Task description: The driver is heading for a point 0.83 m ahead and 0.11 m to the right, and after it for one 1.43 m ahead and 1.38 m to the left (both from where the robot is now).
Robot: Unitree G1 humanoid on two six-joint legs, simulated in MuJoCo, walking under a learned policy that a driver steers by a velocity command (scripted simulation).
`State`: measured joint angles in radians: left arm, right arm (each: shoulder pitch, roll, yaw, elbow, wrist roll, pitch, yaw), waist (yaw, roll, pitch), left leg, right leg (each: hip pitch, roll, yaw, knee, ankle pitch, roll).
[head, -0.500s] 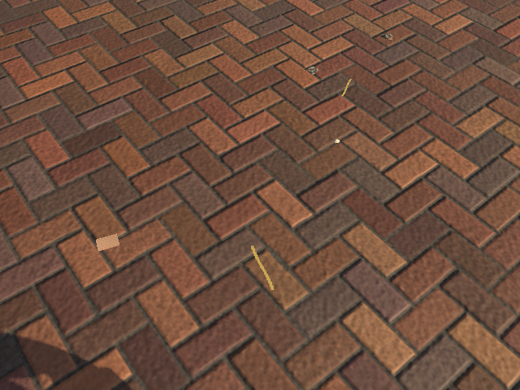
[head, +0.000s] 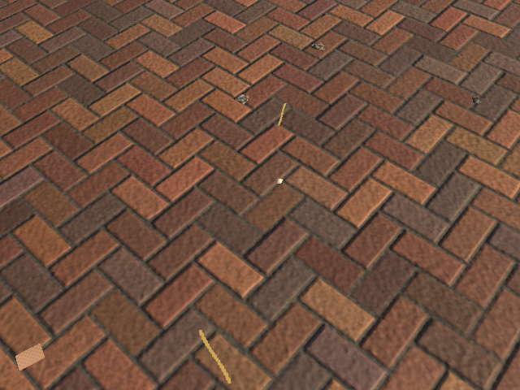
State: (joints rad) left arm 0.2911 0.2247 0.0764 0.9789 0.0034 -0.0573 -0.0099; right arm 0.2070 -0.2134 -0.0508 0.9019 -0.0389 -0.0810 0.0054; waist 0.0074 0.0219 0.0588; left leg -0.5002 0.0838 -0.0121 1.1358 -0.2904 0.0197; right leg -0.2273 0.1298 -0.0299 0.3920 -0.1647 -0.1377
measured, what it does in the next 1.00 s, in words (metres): walks ahead, turning right: left foot, then right foot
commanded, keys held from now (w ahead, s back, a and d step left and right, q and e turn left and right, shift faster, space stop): w+e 0.42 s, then w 0.58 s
